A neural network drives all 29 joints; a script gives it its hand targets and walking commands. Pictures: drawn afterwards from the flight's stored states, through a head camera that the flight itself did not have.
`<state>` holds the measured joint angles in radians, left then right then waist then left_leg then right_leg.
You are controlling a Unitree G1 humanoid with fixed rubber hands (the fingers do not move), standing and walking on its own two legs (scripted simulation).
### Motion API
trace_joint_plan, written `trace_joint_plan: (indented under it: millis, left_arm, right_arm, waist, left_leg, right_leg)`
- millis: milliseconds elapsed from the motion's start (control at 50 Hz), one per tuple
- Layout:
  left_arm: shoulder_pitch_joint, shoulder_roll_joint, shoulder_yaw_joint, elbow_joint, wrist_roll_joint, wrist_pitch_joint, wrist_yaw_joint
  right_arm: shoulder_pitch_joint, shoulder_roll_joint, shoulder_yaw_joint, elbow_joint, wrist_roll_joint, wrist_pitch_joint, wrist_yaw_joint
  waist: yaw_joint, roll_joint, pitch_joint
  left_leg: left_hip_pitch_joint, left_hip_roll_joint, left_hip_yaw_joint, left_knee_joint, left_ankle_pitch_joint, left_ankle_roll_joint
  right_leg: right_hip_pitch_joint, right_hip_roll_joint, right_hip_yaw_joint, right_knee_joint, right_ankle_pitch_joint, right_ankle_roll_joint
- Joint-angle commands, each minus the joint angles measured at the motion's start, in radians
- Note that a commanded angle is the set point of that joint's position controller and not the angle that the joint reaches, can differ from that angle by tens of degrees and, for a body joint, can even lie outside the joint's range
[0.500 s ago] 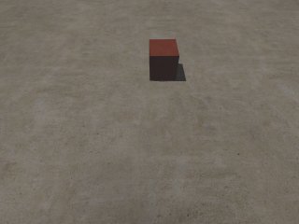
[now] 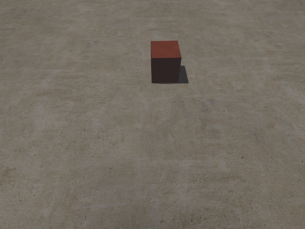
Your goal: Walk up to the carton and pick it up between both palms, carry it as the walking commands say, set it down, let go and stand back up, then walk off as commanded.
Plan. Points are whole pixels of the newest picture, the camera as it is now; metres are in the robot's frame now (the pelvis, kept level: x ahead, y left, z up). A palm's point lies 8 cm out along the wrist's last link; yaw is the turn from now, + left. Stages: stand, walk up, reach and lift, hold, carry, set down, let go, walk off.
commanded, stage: stand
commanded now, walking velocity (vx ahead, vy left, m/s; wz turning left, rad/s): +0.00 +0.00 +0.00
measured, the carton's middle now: (164, 62) +1.65 -0.16 -0.63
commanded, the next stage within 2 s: walk up in 0.50 s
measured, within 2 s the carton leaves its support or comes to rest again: neither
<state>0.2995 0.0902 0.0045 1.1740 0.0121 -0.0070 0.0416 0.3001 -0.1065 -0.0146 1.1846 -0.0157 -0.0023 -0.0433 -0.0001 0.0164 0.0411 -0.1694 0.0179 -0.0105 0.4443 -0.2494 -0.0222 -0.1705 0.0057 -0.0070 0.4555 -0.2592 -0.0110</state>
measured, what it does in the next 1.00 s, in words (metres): shifts its weight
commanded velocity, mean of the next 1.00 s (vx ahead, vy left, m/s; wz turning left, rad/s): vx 0.15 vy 0.01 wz -0.09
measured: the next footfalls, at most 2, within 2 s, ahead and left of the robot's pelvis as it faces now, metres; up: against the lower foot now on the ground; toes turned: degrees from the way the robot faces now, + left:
left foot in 1.24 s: +0.30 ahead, +0.11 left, +0.00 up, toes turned +0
right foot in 1.62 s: +0.44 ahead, -0.19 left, +0.00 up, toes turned -23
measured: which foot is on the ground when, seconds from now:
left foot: down 0.00-0.98, up 1.00-1.00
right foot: down 0.00-1.00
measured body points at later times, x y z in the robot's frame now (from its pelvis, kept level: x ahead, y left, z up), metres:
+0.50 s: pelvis +0.00 +0.00 +0.00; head +0.01 -0.01 +0.45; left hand -0.04 +0.20 -0.16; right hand -0.02 -0.20 -0.17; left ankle -0.01 +0.13 -0.74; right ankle -0.01 -0.11 -0.74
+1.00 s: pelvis +0.06 -0.02 -0.02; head +0.05 -0.04 +0.43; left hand +0.09 +0.21 -0.16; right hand +0.02 -0.24 -0.19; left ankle +0.00 +0.13 -0.74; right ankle -0.01 -0.12 -0.74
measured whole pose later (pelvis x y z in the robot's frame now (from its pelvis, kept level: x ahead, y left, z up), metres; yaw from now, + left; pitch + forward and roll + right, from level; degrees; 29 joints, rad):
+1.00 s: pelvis +0.06 -0.02 -0.02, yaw -5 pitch +2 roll +0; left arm 0.32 0.13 0.05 1.09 0.01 -0.08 -0.01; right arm 0.35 -0.16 -0.08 1.11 -0.04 -0.05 -0.01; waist 0.00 0.06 -0.07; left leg -0.24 0.09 0.07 0.68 -0.44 -0.02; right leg -0.25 0.01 -0.03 0.64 -0.44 -0.02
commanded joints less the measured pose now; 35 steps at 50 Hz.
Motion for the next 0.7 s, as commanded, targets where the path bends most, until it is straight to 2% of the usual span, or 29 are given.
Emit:
trace_joint_plan:
  millis: [0,20,40,80,100,120,140,160,180,200,240,260,280,320,340,380,400,420,440,460,480,500,520,540,580,600,620,660,680]
  left_arm:
    - [0.096,0.07,0.01,-0.006,-0.002,-0.005,0.009]
    - [0.11,0.057,0.008,0.009,-0.009,-0.005,0.013]
    - [0.09,0.082,0.011,-0.003,-0.002,-0.003,0.013]
    - [0.115,0.052,0.007,0.008,-0.005,-0.005,0.005]
    - [0.093,0.085,0.006,0.009,-0.004,-0.004,0.006]
    - [0.087,0.078,0.007,-0.006,0.002,-0.01,0.001]
    - [0.079,0.056,0.003,-0.005,0.0,-0.005,0.004]
    - [0.094,0.071,0.002,-0.008,0.006,-0.008,0.007]
    - [0.085,0.084,0.005,-0.005,0.001,-0.008,0.005]
    - [0.1,0.076,0.005,0.004,0.0,-0.01,0.004]
    - [0.083,0.102,0.008,-0.014,0.002,-0.008,0.001]
    - [0.092,0.074,0.01,-0.006,0.004,-0.01,0.001]
    - [0.114,0.107,0.014,0.002,0.001,-0.008,0.008]
    - [0.081,0.081,0.011,-0.011,0.004,-0.007,0.005]
    - [0.11,0.118,0.026,-0.007,-0.001,-0.007,0.008]
    - [0.111,0.091,0.018,0.006,0.0,-0.011,0.005]
    - [0.131,0.04,0.006,0.005,0.004,-0.009,0.004]
    - [0.108,0.067,0.007,-0.001,0.006,-0.011,0.007]
    - [0.112,0.106,0.019,-0.003,0.004,-0.01,0.007]
    - [0.108,0.076,0.011,-0.007,0.007,-0.01,0.009]
    - [0.132,0.073,0.005,0.001,0.004,-0.014,0.003]
    - [0.113,0.08,0.01,0.002,-0.001,-0.012,0.0]
    - [0.092,0.075,0.01,-0.011,-0.007,-0.012,0.005]
    - [0.109,0.057,-0.002,0.001,-0.002,-0.01,0.008]
    - [0.101,0.062,0.004,-0.01,0.002,-0.007,0.01]
    - [0.104,0.125,0.022,-0.014,0.003,-0.012,0.006]
    - [0.1,0.078,0.018,-0.015,-0.004,-0.012,0.003]
    - [0.13,0.059,0.012,0.006,0.003,-0.006,-0.001]
    - [0.08,0.098,0.035,-0.059,-0.05,-0.001,0.003]
  right_arm:
    - [0.071,-0.038,-0.002,-0.011,-0.004,-0.004,-0.009]
    - [0.067,-0.034,0.0,-0.009,-0.003,-0.003,-0.005]
    - [0.079,-0.052,-0.002,-0.005,0.001,-0.006,-0.005]
    - [0.079,-0.057,-0.007,-0.014,0.002,-0.002,-0.01]
    - [0.075,-0.079,-0.012,-0.013,0.002,-0.003,-0.001]
    - [0.078,-0.049,-0.006,-0.008,0.004,0.0,-0.003]
    - [0.086,-0.014,0.002,0.0,0.006,-0.003,-0.002]
    - [0.087,-0.038,-0.003,0.004,0.002,0.003,-0.004]
    - [0.104,-0.032,-0.004,0.006,0.009,0.0,-0.006]
    - [0.092,-0.055,-0.004,-0.002,-0.002,0.001,-0.006]
    - [0.059,-0.061,-0.005,-0.017,0.003,-0.004,0.0]
    - [0.081,-0.029,-0.005,-0.007,-0.004,-0.002,0.0]
    - [0.071,-0.023,0.0,-0.004,-0.007,-0.002,-0.006]
    - [0.07,-0.063,-0.013,-0.008,0.0,-0.002,-0.004]
    - [0.053,-0.054,-0.006,-0.01,-0.002,-0.009,-0.01]
    - [0.096,-0.044,-0.007,0.001,0.004,-0.006,-0.002]
    - [0.09,-0.036,-0.007,0.001,0.0,-0.001,-0.008]
    - [0.093,-0.051,-0.005,0.006,-0.003,0.001,-0.007]
    - [0.066,-0.082,-0.014,0.003,0.001,-0.004,-0.004]
    - [0.092,-0.073,-0.01,0.0,0.002,-0.002,-0.006]
    - [0.079,-0.033,-0.002,0.006,-0.001,0.002,-0.008]
    - [0.078,-0.032,-0.001,-0.005,0.002,-0.002,0.001]
    - [0.083,-0.061,-0.006,-0.008,0.007,-0.001,0.002]
    - [0.067,-0.087,-0.012,-0.005,0.007,-0.002,0.002]
    - [0.062,-0.054,-0.008,-0.014,0.003,0.003,0.003]
    - [0.084,-0.036,0.0,-0.003,-0.003,0.0,0.001]
    - [0.089,-0.053,-0.008,-0.002,-0.002,0.0,-0.004]
    - [0.053,-0.068,-0.011,-0.022,0.003,-0.008,-0.003]
    - [-0.062,-0.135,-0.055,-0.091,-0.021,-0.013,-0.015]
  waist:
    - [0.015,0.007,0.045]
    - [0.012,-0.028,0.074]
    - [0.007,-0.014,0.059]
    - [0.013,-0.039,0.047]
    - [0.001,-0.02,0.073]
    - [0.011,-0.031,0.067]
    - [-0.003,0.022,0.051]
    - [0.002,0.034,0.071]
    - [-0.01,0.012,0.076]
    - [-0.001,-0.026,0.051]
    - [0.003,-0.052,0.058]
    - [0.006,-0.041,0.024]
    - [0.023,0.007,0.079]
    - [0.004,-0.035,0.041]
    - [0.028,0.001,0.049]
    - [0.01,-0.047,0.042]
    - [0.014,-0.047,0.062]
    - [0.0,0.0,0.063]
    - [0.011,0.012,0.057]
    - [-0.008,0.012,0.076]
    - [0.01,0.019,0.064]
    - [0.008,-0.032,0.041]
    - [-0.011,0.004,0.062]
    - [0.009,-0.003,0.075]
    - [-0.001,-0.016,0.074]
    - [0.004,-0.02,0.022]
    - [0.011,-0.015,0.035]
    - [0.013,-0.06,0.054]
    - [0.028,-0.021,0.122]
  left_leg:
    - [-0.028,0.066,-0.055,-0.074,0.129,0.052]
    - [-0.033,0.064,-0.042,-0.07,0.143,0.04]
    - [-0.044,0.066,-0.065,-0.085,0.122,0.043]
    - [-0.022,0.062,-0.058,-0.074,0.135,0.048]
    - [-0.055,0.06,-0.045,-0.07,0.124,0.036]
    - [-0.035,0.052,-0.054,-0.072,0.112,0.034]
    - [-0.027,0.058,-0.044,-0.069,0.118,0.035]
    - [-0.034,0.055,-0.049,-0.079,0.108,0.032]
    - [-0.011,0.06,-0.046,-0.071,0.126,0.031]
    - [-0.028,0.064,-0.063,-0.079,0.075,0.047]
    - [-0.014,0.069,-0.056,-0.067,0.116,0.046]
    - [-0.008,0.056,-0.052,-0.067,0.12,0.037]
    - [-0.045,0.061,-0.05,-0.082,0.122,0.033]
    - [-0.027,0.056,-0.047,-0.089,0.106,0.036]
    - [-0.031,0.063,-0.056,-0.084,0.129,0.039]
    - [-0.041,0.053,-0.048,-0.082,0.13,0.038]
    - [-0.016,0.067,-0.043,-0.072,0.152,0.03]
    - [-0.023,0.063,-0.045,-0.079,0.137,0.035]
    - [-0.032,0.063,-0.043,-0.072,0.124,0.039]
    - [-0.03,0.055,-0.035,-0.083,0.115,0.034]
    - [0.007,0.063,-0.053,-0.082,0.142,0.035]
    - [-0.002,0.064,-0.049,-0.078,0.122,0.035]
    - [-0.028,0.058,-0.047,-0.092,0.12,0.035]
    - [-0.038,0.062,-0.049,-0.085,0.111,0.039]
    - [-0.041,0.046,-0.045,-0.078,0.108,0.027]
    - [0.017,0.061,-0.047,-0.093,0.128,0.032]
    - [-0.024,0.059,-0.045,-0.082,0.126,0.029]
    - [-0.016,0.066,-0.049,-0.072,0.129,0.03]
    - [-0.043,0.082,0.021,0.027,0.046,0.025]
  right_leg:
    - [-0.03,-0.077,0.074,-0.103,0.127,-0.03]
    - [-0.047,-0.085,0.072,-0.087,0.134,-0.026]
    - [-0.042,-0.08,0.068,-0.097,0.12,-0.031]
    - [-0.034,-0.073,0.079,-0.108,0.112,-0.028]
    - [-0.029,-0.076,0.08,-0.113,0.111,-0.024]
    - [-0.054,-0.083,0.08,-0.107,0.108,-0.027]
    - [-0.047,-0.083,0.075,-0.114,0.101,-0.025]
    - [-0.074,-0.091,0.079,-0.111,0.094,-0.026]
    - [-0.083,-0.086,0.081,-0.116,0.099,-0.03]
    - [-0.067,-0.072,0.076,-0.121,0.08,-0.025]
    - [-0.085,-0.084,0.083,-0.114,0.08,-0.027]
    - [-0.059,-0.077,0.068,-0.111,0.077,-0.026]
    - [-0.047,-0.08,0.076,-0.118,0.095,-0.027]
    - [-0.049,-0.083,0.067,-0.11,0.118,-0.026]
    - [-0.052,-0.072,0.066,-0.109,0.106,-0.027]
    - [-0.021,-0.081,0.068,-0.093,0.129,-0.026]
    - [-0.073,-0.08,0.07,-0.104,0.137,-0.028]
    - [-0.056,-0.078,0.067,-0.111,0.134,-0.03]
    - [-0.041,-0.079,0.072,-0.108,0.133,-0.03]
    - [-0.067,-0.096,0.084,-0.11,0.099,-0.029]
    - [-0.083,-0.08,0.076,-0.112,0.134,-0.026]
    - [-0.056,-0.071,0.07,-0.115,0.125,-0.023]
    - [-0.062,-0.078,0.07,-0.108,0.112,-0.022]
    - [-0.054,-0.08,0.073,-0.119,0.113,-0.021]
    - [-0.071,-0.076,0.077,-0.12,0.049,-0.02]
    - [-0.073,-0.081,0.077,-0.122,0.062,-0.024]
    - [-0.036,-0.068,0.067,-0.117,0.083,-0.023]
    - [-0.062,-0.069,0.064,-0.109,0.11,-0.021]
    - [-0.146,-0.092,0.084,-0.018,0.13,-0.016]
